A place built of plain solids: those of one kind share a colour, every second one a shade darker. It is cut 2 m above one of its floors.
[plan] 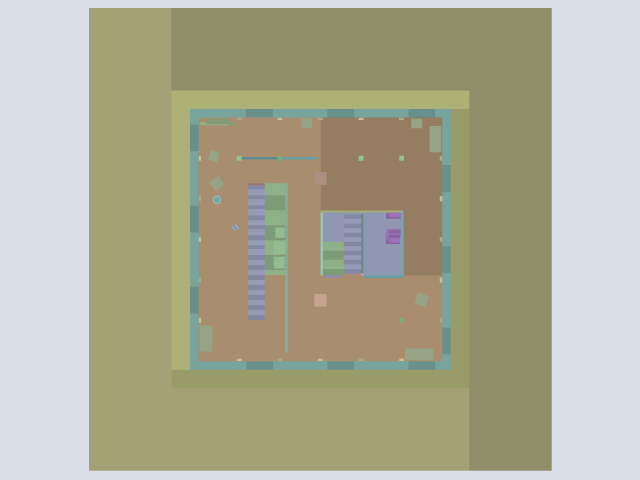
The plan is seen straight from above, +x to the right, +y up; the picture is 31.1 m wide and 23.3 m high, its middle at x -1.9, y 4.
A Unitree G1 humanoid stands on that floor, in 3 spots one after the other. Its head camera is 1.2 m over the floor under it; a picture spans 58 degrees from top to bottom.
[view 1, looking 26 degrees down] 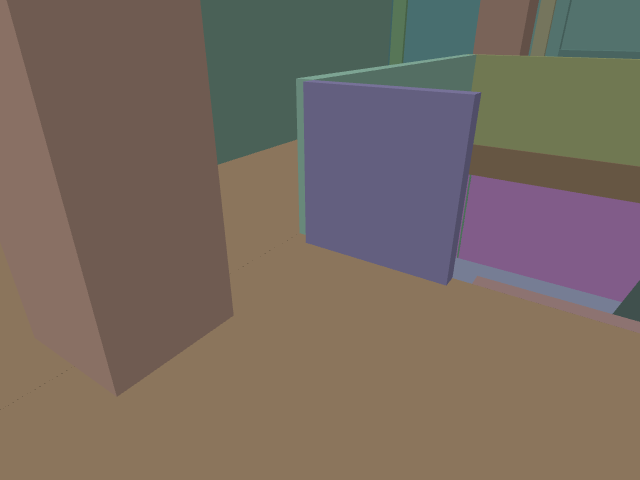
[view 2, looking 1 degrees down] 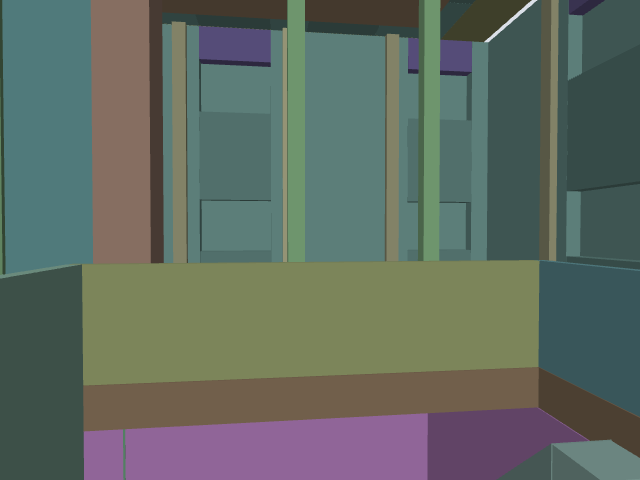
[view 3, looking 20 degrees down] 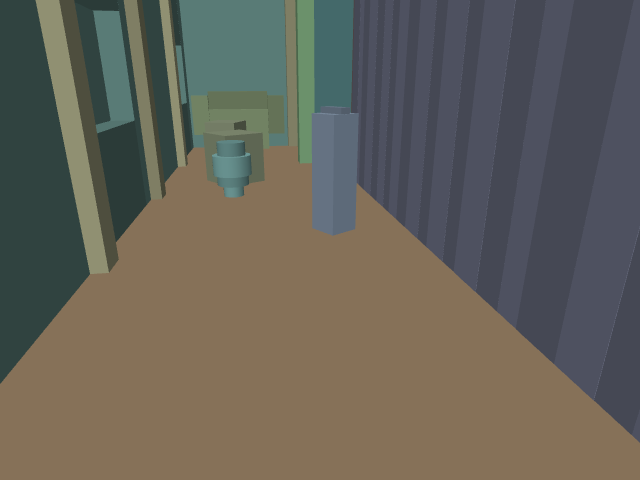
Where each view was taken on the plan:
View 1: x -0.33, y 0.23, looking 124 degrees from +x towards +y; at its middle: parapet_head_right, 2.62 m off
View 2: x -0.33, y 1.78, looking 83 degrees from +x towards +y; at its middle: wall_storey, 8.23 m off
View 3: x -6.69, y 1.07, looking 81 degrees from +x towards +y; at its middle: floor_storey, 3.51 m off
